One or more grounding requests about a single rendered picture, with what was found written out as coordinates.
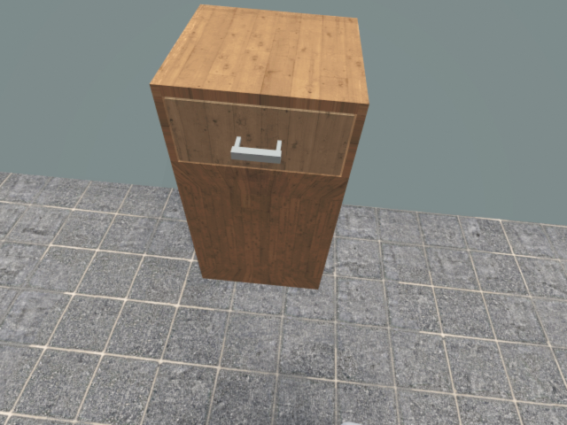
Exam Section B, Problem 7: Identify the cabinet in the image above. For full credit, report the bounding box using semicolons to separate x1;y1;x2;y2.
150;4;369;290

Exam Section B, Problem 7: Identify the drawer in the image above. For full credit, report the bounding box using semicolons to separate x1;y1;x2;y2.
165;97;354;175

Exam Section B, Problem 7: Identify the handle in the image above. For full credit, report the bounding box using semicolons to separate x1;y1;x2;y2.
230;136;282;164

